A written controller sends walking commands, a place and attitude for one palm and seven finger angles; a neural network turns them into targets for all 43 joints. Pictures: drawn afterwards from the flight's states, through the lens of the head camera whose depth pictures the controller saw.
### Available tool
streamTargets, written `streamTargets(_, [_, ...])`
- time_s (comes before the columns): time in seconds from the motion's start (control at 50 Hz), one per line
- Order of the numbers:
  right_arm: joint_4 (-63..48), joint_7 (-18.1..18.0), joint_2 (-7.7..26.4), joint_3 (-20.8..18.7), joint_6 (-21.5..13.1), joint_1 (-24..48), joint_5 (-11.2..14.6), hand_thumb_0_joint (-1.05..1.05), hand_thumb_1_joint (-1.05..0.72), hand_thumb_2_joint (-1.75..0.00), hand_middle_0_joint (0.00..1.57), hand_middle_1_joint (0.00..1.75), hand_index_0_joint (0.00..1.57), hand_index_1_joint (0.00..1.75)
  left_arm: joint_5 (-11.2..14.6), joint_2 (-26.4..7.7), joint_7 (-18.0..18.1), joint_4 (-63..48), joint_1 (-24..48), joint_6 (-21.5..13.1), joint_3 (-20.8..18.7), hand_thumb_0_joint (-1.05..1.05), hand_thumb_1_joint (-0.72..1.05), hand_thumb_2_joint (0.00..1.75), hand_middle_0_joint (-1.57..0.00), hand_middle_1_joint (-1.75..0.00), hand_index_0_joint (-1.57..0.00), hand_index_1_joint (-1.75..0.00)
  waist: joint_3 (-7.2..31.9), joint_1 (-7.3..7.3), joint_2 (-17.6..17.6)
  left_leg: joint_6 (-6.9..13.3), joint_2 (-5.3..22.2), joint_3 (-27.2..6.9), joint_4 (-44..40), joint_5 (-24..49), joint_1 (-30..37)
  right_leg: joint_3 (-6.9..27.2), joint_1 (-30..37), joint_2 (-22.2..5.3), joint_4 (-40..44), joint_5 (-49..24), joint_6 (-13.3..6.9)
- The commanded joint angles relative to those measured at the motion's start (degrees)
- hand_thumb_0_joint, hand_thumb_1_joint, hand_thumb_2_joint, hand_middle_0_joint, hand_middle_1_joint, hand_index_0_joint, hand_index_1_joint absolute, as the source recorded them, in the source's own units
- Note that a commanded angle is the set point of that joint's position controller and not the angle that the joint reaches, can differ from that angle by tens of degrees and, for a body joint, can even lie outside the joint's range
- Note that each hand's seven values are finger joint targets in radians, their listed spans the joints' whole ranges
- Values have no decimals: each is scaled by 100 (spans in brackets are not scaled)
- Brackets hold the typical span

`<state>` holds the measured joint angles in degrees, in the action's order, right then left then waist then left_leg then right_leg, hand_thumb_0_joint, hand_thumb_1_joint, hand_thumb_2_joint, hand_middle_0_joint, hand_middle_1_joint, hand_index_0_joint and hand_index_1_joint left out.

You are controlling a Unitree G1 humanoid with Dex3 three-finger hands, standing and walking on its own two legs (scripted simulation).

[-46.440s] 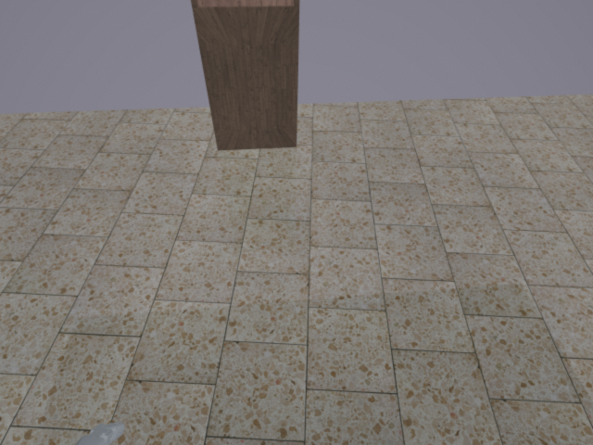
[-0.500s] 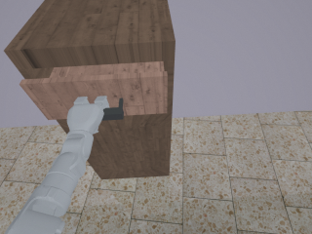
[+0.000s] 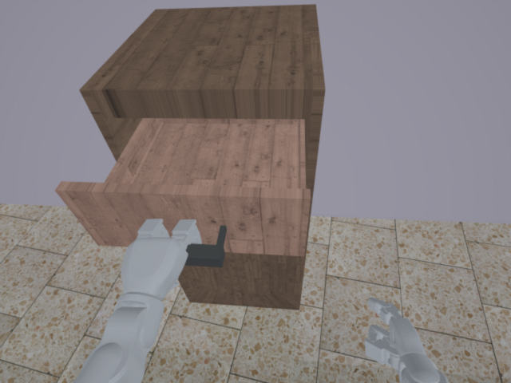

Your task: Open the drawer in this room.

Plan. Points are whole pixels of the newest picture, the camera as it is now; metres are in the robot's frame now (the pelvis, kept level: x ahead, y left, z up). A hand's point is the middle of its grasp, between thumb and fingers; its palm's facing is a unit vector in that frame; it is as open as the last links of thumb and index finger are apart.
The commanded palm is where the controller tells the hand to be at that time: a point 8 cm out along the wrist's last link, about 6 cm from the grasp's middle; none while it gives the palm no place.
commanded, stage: pull the drawer open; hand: left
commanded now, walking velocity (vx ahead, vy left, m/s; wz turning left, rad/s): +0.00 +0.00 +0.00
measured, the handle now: (183, 241) +0.31 +0.17 +0.06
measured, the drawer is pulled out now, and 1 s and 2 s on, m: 0.19 0.29 0.29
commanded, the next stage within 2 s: open the thumb to release the handle in 0.80 s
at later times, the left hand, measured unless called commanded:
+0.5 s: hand (152, 338) +0.17 +0.17 +0.04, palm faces +0.03 -0.15 -0.99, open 5.9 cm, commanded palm +0.11 +0.18 +0.08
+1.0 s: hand (148, 343) +0.16 +0.18 +0.03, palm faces +0.09 -0.08 -0.99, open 5.8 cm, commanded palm +0.13 +0.20 +0.08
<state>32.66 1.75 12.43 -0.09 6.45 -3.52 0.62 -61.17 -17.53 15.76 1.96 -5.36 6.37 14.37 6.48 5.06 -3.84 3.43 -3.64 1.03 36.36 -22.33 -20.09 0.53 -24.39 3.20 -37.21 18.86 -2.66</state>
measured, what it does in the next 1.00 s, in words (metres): stands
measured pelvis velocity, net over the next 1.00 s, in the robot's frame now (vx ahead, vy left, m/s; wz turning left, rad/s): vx -0.01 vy -0.02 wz -0.03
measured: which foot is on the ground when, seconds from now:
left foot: down 0.00-1.00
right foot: down 0.00-1.00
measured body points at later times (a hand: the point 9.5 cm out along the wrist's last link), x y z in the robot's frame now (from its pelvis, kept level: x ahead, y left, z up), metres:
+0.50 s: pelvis -0.01 -0.01 -0.01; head +0.00 -0.05 +0.44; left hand +0.16 +0.18 +0.09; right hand +0.19 -0.24 -0.10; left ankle -0.04 +0.08 -0.72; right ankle +0.00 -0.09 -0.72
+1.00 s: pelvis -0.01 -0.02 -0.02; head +0.02 -0.05 +0.43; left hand +0.15 +0.18 +0.09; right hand +0.21 -0.23 -0.12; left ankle -0.04 +0.08 -0.72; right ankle +0.00 -0.09 -0.72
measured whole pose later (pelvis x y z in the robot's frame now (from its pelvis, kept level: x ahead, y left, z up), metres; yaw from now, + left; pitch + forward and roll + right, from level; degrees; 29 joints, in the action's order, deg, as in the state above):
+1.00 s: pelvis -0.01 -0.02 -0.02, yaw -2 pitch +8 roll +1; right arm 30.6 3.2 14.1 0.4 6.7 -6.4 -1.5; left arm -61.8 -23.3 25.8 -19.6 -35.6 -1.1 7.5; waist 6.5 5.1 -3.9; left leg 2.3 -2.3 2.7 46.1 -26.8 -27.7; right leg 1.4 -32.9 4.7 -47.4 22.6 -3.9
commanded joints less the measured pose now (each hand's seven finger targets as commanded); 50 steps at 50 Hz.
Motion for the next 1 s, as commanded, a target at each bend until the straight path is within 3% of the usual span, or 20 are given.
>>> streamTargets(0.0, [-797,-23,522,-145,-211,507,-21,0,-90,-90,20,30,20,30,104,-503,165,-1281,435,55,-603,0,90,90,-40,-135,-40,-135,904,-19,447,-291,191,-207,-303,2560,277,229,836,-35,265,-1842,-71])
streamTargets(0.08, [-861,-10,492,-117,-231,592,-58,0,-90,-90,20,30,20,30,102,-619,175,-1614,39,0,-720,0,90,90,-40,-135,-40,-135,857,29,421,-272,187,-205,-325,2286,189,324,894,-23,274,-1665,-96])
streamTargets(0.1, [-901,4,469,-106,-254,593,-69,0,-90,-90,20,30,20,30,136,-500,170,-1678,-260,-17,-655,0,90,90,-40,-135,-40,-135,896,83,489,-251,175,-195,-318,2273,151,312,992,-45,259,-1715,-77])
streamTargets(0.24, [-1022,74,485,-95,-335,743,-72,0,-90,-90,20,30,20,30,239,-745,238,-2407,-1641,-198,-1017,0,90,90,-40,-135,-40,-135,822,209,449,-213,167,-162,-317,2071,-57,550,1196,-67,278,-1841,-60])
streamTargets(0.3, [-1062,142,472,-104,-359,685,-71,0,-90,-90,20,30,20,30,289,-597,294,-2680,-2313,-290,-895,0,90,90,-40,-135,-40,-135,771,193,508,-210,193,-149,-214,2141,-141,550,1096,-99,180,-1925,-40])
streamTargets(0.34, [-1090,143,527,-105,-364,730,-53,0,-90,-90,20,30,20,30,349,-871,377,-2801,-2717,-356,-1225,0,90,90,-40,-135,-40,-135,764,232,540,-229,196,-130,-182,2007,-270,674,1157,-110,190,-2085,-25])
streamTargets(0.42, [-1147,231,556,-133,-358,665,-101,0,-90,-90,20,30,20,30,267,-668,545,-3068,-3190,-425,-1030,0,90,90,-40,-135,-40,-135,559,167,509,-209,204,-129,-31,1833,-391,648,733,-114,106,-1664,-38])
streamTargets(0.48, [-1204,271,597,-167,-355,615,-107,0,-90,-90,20,30,20,30,263,-732,694,-3277,-3556,-462,-1158,0,90,90,-40,-135,-40,-135,662,182,352,-221,248,-136,103,1819,-390,652,546,-91,16,-1464,-75])
streamTargets(0.58, [-1305,306,603,-172,-349,575,-125,0,-90,-90,20,30,20,30,296,-706,860,-3347,-4048,-513,-1195,0,90,90,-40,-135,-40,-135,511,152,592,-205,214,-155,299,1445,-569,684,238,-111,-17,-1093,-54])
streamTargets(0.64, [-1414,333,647,-112,-351,642,-93,0,-90,-90,20,30,20,30,383,-805,909,-3486,-4578,-502,-1314,0,90,90,-40,-135,-40,-135,755,246,470,-221,233,-148,372,1610,-608,757,358,-108,-121,-1386,-54])
streamTargets(0.68, [-1414,362,610,-115,-329,594,-90,0,-90,-90,20,30,20,30,379,-677,916,-3600,-4563,-465,-1159,0,90,90,-40,-135,-40,-135,734,190,478,-210,244,-137,414,1736,-642,696,348,-139,-199,-1620,-29])
streamTargets(0.74, [-1453,355,645,-82,-321,635,-90,0,-90,-90,20,30,20,30,382,-846,987,-3622,-4685,-417,-1365,0,90,90,-40,-135,-40,-135,797,217,428,-222,261,-160,474,1892,-683,734,344,-105,-287,-1853,-34])
streamTargets(0.78, [-1449,393,619,-81,-303,564,-94,0,-90,-90,20,30,20,30,363,-676,976,-3656,-4654,-380,-1149,0,90,90,-40,-135,-40,-135,669,134,396,-212,269,-155,514,1945,-662,673,219,-133,-321,-1873,-14])
streamTargets(0.84, [-1458,349,646,-64,-292,576,-87,0,-90,-90,20,30,20,30,371,-953,1047,-3586,-4701,-366,-1483,0,90,90,-40,-135,-40,-135,732,177,495,-222,268,-168,534,1861,-744,769,289,-102,-325,-1922,-19])
streamTargets(0.86, [-1476,368,619,-49,-309,529,-115,0,-90,-90,20,30,20,30,331,-865,1065,-3619,-4741,-359,-1393,0,90,90,-40,-135,-40,-135,780,179,466,-214,260,-168,556,1905,-729,753,276,-128,-377,-1909,-12])
streamTargets(0.88, [-1051,171,708,-75,-158,559,-147,0,-90,-90,20,30,20,30,79,-1729,1172,-3083,-2456,-324,-2268,0,90,90,-40,-135,-40,-135,490,-158,641,-214,172,-267,475,1270,-877,819,-131,-42,-302,-1500,-46])
streamTargets(0.9, [-1166,65,604,-93,-184,574,-252,0,-90,-90,20,30,20,30,-30,-1447,1228,-2913,-2462,-319,-2147,0,83,87,-40,-134,-40,-134,549,87,495,-192,98,-240,441,1045,-853,818,-6,-57,-240,-1185,-48])
streamTargets(0.92, [-1162,44,545,-91,-242,528,-225,0,-90,-90,20,30,20,30,-60,-1397,1271,-2627,-2693,-344,-2158,0,76,84,-39,-134,-39,-134,434,49,553,-204,111,-252,450,1002,-837,795,-121,-62,-194,-1017,-68])
streamTargets(0.96, [-1151,43,544,-140,-296,491,-156,0,-90,-90,20,30,20,30,79,-1133,1271,-2673,-2868,-306,-1947,0,62,78,-38,-132,-38,-132,838,124,152,-222,136,-249,417,1330,-539,645,46,-44,-305,-1247,-95])
streamTargets(0.98, [-1116,27,565,-193,-292,510,-122,0,-90,-90,20,30,20,30,229,-1093,1234,-2840,-2779,-263,-1887,0,55,75,-38,-131,-38,-131,1008,115,156,-224,144,-250,413,1504,-435,613,190,-50,-298,-1511,-78])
